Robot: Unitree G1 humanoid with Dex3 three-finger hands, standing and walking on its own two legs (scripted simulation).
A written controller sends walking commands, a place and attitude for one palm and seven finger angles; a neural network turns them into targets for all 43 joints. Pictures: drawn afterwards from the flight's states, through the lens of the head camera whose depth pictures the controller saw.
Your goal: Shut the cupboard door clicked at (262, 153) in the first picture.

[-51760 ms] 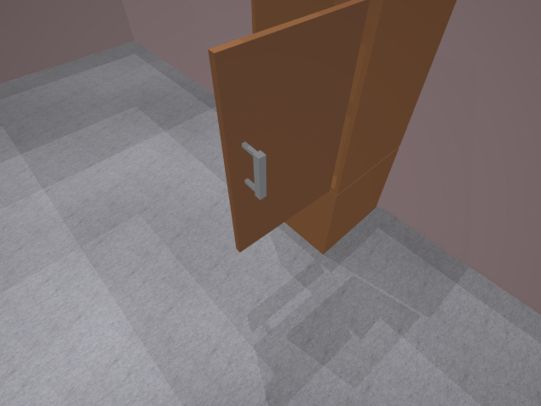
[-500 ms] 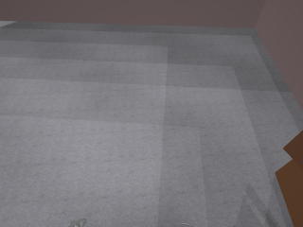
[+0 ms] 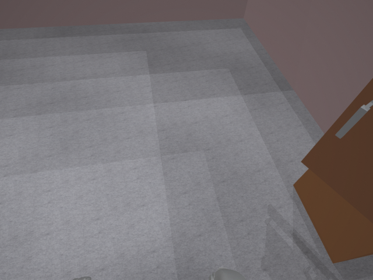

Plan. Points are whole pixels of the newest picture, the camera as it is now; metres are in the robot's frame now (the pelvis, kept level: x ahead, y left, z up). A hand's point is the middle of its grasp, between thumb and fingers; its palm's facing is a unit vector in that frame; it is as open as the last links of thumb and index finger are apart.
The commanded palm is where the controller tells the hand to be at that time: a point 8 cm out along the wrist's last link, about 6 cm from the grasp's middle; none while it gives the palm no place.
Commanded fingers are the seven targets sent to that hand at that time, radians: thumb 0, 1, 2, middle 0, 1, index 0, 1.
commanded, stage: turn to face it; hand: left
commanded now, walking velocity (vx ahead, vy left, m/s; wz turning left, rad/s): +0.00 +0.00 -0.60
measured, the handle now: (355, 119) +0.58 -0.47 -0.02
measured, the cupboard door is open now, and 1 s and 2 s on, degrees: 26 26 26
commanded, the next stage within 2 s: take the last steps up to it in 1.34 s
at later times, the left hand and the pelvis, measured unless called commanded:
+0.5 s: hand (121, 264) +0.17 +0.18 -0.18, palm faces -0.28 -0.94 -0.20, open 7.4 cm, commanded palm none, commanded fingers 0.00 0.90 0.90 -0.20 -0.30 -0.20 -0.30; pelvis +0.03 +0.01 -0.01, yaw -17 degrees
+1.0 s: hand (152, 235) +0.24 +0.11 -0.16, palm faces -0.56 -0.79 -0.27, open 7.4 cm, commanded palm none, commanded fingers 0.00 0.90 0.90 -0.20 -0.30 -0.20 -0.30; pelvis +0.04 -0.01 -0.01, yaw -34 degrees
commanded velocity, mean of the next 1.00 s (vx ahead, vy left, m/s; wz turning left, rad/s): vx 0.00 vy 0.00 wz -0.58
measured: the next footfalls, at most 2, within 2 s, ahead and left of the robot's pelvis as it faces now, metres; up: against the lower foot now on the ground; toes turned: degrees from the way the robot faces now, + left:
right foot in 0.14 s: +0.05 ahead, -0.13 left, +0.00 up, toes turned -10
left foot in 0.48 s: +0.12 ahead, +0.12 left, +0.00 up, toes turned -15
